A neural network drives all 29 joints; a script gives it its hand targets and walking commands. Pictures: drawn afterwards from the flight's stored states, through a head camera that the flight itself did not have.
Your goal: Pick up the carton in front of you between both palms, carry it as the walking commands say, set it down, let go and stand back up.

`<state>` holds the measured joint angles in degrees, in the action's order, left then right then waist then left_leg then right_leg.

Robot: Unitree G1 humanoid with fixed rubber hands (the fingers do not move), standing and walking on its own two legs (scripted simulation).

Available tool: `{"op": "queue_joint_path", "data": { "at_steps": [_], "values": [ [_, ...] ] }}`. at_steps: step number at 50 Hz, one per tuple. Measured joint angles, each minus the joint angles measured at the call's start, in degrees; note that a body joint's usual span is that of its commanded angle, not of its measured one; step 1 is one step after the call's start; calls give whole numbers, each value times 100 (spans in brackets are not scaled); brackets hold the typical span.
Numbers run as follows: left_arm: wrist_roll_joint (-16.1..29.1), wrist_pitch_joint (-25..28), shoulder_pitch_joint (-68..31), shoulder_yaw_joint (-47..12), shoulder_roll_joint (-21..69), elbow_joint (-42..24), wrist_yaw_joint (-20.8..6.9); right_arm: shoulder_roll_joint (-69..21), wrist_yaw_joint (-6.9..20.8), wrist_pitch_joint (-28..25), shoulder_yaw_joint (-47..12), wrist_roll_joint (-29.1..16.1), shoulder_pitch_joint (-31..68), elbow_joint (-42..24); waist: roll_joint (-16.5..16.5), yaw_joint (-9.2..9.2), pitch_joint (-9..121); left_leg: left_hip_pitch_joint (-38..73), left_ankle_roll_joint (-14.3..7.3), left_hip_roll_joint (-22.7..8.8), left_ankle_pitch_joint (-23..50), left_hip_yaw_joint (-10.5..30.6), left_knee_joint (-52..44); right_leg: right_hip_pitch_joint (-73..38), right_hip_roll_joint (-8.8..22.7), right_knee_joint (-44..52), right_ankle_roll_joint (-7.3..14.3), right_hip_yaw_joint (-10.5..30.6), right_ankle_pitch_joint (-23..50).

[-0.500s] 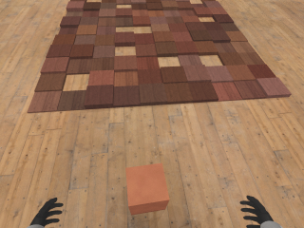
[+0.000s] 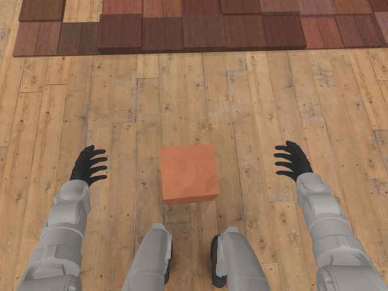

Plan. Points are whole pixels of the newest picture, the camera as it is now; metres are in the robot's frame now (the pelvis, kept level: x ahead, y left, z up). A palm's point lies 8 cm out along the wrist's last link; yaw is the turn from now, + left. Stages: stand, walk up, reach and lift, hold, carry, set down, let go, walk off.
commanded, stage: reach and lift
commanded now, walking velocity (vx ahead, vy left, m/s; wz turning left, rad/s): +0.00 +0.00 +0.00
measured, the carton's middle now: (188, 176) +0.43 +0.03 -0.57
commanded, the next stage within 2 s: none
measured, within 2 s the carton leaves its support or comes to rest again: neither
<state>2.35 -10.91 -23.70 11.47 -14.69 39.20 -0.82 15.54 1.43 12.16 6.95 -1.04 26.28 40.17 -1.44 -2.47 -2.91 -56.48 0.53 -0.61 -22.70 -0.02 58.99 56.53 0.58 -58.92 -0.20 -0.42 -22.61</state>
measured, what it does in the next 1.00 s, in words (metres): lowers itself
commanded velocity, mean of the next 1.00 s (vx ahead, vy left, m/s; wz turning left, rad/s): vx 0.00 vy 0.00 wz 0.00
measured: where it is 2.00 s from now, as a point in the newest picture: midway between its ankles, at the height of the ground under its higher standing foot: (190, 269)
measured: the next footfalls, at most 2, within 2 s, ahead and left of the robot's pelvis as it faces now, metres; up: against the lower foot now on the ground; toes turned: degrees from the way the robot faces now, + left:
none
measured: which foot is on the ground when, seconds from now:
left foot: down 0.00-1.00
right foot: down 0.00-1.00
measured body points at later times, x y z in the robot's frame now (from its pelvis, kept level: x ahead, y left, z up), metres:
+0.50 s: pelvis -0.04 +0.00 -0.07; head +0.26 +0.00 +0.27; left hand +0.44 +0.23 -0.18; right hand +0.50 -0.15 -0.19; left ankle +0.05 +0.12 -0.66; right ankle +0.05 -0.12 -0.66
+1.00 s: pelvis -0.06 +0.00 -0.25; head +0.27 +0.01 +0.04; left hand +0.41 +0.24 -0.41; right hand +0.46 -0.16 -0.42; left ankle +0.05 +0.12 -0.66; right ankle +0.05 -0.12 -0.66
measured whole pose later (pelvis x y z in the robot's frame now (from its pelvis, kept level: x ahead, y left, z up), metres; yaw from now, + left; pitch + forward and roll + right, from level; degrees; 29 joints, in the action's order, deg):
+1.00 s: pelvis -0.06 +0.00 -0.25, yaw +1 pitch +45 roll +1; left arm 11.0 -1.2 -58.7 12.0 -15.2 51.1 6.1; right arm 18.9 -5.0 3.2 4.4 -8.3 65.4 55.5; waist -1.1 -3.8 -2.8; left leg -125.4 0.9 -0.1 -29.7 0.2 109.6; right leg 125.8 0.4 -110.0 -0.2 0.6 -29.6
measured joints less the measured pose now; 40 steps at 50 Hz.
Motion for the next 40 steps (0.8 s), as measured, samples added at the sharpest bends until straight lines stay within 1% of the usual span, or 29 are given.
{"op": "queue_joint_path", "data": {
  "at_steps": [2, 5, 8, 10, 11, 13, 17, 21, 23, 24, 28, 31, 32, 34, 36, 40],
  "values": [
    [24, 44, -392, 122, 50, 114, 62, 24, 27, -43, 71, -30, 430, 130, 14, -21, 29, -435, -4, 3, 38, -2, 148, 435, 3, -148, 0, 5, 41],
    [106, 101, -908, 140, 79, 230, 177, 39, 41, -100, 117, -3, 1042, 349, -8, -27, 100, -1043, 1, 12, 108, -17, 326, 1055, 11, -343, -8, 26, 104],
    [93, 137, -1492, 226, 76, 512, 273, 71, 23, -159, 233, -65, 1674, 658, -6, -36, 188, -1618, 3, 0, 177, -13, 482, 1625, -1, -484, -8, 26, 183],
    [149, 184, -1779, 233, 107, 550, 319, 115, 15, -201, 240, -131, 2028, 807, 35, -50, 256, -1950, 6, 3, 228, 0, 556, 1945, 1, -543, -11, 16, 238],
    [177, 211, -1909, 252, 145, 539, 330, 128, 12, -223, 282, -78, 2189, 881, 49, -61, 293, -2096, 4, 11, 255, 2, 580, 2090, 8, -570, -11, 14, 261],
    [262, 287, -2190, 307, 207, 685, 353, 157, -28, -265, 239, -118, 2482, 1044, 24, -95, 374, -2350, -2, 18, 299, -19, 623, 2361, 13, -636, -8, 37, 295],
    [59, 357, -2709, 528, 333, 828, 438, 131, -24, -368, 439, 59, 3136, 1356, -7, -140, 477, -2810, -5, 22, 370, -42, 691, 2840, 16, -732, -6, 63, 361],
    [-154, 445, -3147, 844, 499, 914, 469, 129, -49, -412, 514, 96, 3694, 1665, -31, -235, 518, -3209, -4, 3, 389, -77, 796, 3264, -5, -847, -4, 102, 391],
    [-226, 490, -3307, 926, 557, 969, 465, 84, -70, -482, 609, 250, 3909, 1804, -24, -248, 578, -3456, -3, 18, 364, -81, 907, 3517, 9, -979, 1, 108, 353],
    [-270, 527, -3362, 999, 596, 1007, 450, 55, -90, -529, 659, 365, 3980, 1885, -26, -251, 633, -3604, -2, 21, 335, -80, 993, 3666, 11, -1070, 4, 108, 320],
    [-402, 716, -3374, 1207, 745, 1119, 410, -73, -191, -701, 748, 507, 3949, 1915, -15, -290, 804, -4198, 4, 6, 67, -65, 1579, 4254, -3, -1638, 11, 102, 64],
    [-403, 842, -3283, 1208, 706, 1123, 428, -173, -284, -809, 821, 569, 3827, 1818, -5, -237, 887, -4701, 14, 10, -129, -59, 2043, 4760, 0, -2110, 15, 104, -137],
    [-314, 874, -3229, 1123, 654, 1112, 444, -189, -316, -843, 794, 553, 3775, 1764, 6, -202, 899, -4873, 19, 15, -185, -53, 2198, 4931, 5, -2268, 16, 103, -196],
    [-181, 953, -3137, 1012, 579, 1068, 468, -170, -370, -892, 700, 421, 3664, 1670, 31, -148, 880, -5206, 28, 25, -302, -33, 2547, 5255, 11, -2614, 15, 92, -319],
    [17, 1029, -3065, 819, 507, 1018, 511, -94, -413, -959, 520, 176, 3539, 1501, 57, -113, 827, -5533, 29, 39, -417, -9, 2918, 5571, 20, -2984, 17, 79, -443],
    [320, 1093, -2984, 507, 324, 827, 613, 104, -533, -1011, 68, -331, 3361, 1066, 59, -131, 621, -6064, 41, 11, -623, 22, 3652, 6099, -24, -3684, 5, 73, -619]
  ]
}}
